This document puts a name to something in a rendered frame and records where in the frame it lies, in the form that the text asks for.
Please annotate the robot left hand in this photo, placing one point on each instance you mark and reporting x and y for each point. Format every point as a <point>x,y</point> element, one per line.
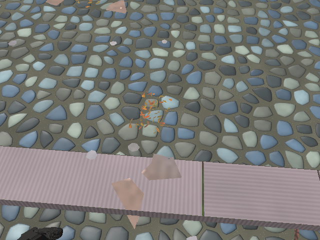
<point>46,233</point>

